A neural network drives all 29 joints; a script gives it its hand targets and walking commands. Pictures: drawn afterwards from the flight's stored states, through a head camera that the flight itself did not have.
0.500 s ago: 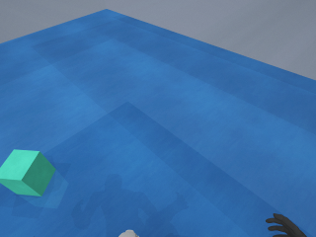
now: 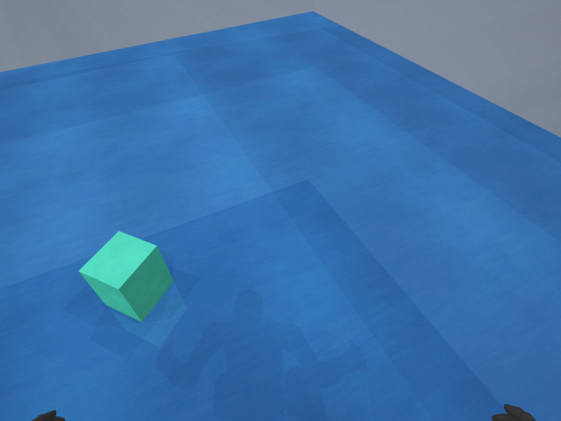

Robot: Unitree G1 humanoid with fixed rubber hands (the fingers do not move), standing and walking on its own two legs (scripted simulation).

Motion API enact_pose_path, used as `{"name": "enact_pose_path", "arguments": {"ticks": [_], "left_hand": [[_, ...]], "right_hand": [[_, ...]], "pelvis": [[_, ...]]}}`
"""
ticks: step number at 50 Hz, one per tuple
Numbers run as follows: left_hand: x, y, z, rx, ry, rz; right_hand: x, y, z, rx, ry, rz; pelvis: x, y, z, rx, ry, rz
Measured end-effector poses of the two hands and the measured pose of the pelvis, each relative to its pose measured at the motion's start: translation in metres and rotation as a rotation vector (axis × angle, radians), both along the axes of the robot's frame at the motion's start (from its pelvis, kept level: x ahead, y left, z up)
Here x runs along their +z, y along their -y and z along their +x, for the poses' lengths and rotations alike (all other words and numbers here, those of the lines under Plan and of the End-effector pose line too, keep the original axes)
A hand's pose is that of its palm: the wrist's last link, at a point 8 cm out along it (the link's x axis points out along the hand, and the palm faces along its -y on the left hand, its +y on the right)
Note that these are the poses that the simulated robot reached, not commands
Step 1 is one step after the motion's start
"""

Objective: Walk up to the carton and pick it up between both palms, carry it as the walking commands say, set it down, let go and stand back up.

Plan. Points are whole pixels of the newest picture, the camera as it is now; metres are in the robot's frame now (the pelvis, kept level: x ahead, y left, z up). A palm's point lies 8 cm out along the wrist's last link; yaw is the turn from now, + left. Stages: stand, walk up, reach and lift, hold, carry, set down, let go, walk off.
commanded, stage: walk up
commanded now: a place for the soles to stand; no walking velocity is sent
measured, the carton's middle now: (130, 276) +0.81 +0.60 -0.63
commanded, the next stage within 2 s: none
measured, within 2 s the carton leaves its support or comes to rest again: neither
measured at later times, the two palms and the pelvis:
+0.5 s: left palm out of the picture +0.09 +0.47 -0.06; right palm (344, 256) +0.42 -0.12 -0.04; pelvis +0.15 +0.12 +0.00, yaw +19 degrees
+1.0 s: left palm out of the picture +0.14 +0.52 +0.00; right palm (265, 201) +0.60 +0.03 -0.05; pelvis +0.30 +0.21 +0.02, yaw +34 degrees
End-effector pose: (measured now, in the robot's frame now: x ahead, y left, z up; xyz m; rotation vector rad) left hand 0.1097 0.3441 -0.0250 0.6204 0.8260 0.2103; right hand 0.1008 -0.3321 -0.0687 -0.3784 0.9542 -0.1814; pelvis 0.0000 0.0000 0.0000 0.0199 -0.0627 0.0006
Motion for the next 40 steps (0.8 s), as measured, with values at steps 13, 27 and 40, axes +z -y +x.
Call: {"name": "enact_pose_path", "arguments": {"ticks": [13,27,40], "left_hand": [[0.036,-0.049,-0.076,0.338,-0.070,0.037],[-0.034,-0.122,0.010,0.421,-0.068,-0.168],[-0.008,-0.152,0.092,0.488,0.016,-0.044]], "right_hand": [[0.020,-0.104,0.186,0.347,0.069,0.107],[0.031,-0.213,0.318,0.434,0.112,-0.029],[-0.024,-0.223,0.368,0.444,-0.099,-0.025]], "pelvis": [[0.026,-0.039,0.067,0.200,0.031,0.009],[0.004,-0.127,0.163,0.353,0.012,-0.002],[-0.005,-0.154,0.260,0.502,0.016,-0.015]]}}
